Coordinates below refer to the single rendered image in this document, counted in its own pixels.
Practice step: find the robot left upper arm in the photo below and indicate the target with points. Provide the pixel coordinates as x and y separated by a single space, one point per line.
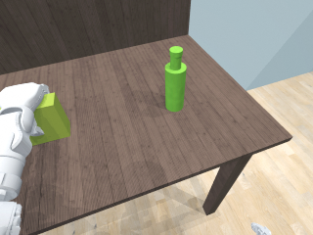
10 218

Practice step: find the sponge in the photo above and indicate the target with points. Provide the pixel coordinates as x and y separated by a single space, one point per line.
52 119

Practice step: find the robot left forearm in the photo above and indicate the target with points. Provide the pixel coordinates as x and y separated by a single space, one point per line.
16 122

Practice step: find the table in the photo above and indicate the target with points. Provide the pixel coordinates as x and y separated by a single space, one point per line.
105 61

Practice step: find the left robot hand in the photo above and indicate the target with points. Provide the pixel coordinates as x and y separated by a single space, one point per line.
26 94

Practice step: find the right robot hand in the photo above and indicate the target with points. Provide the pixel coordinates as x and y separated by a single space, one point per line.
259 229

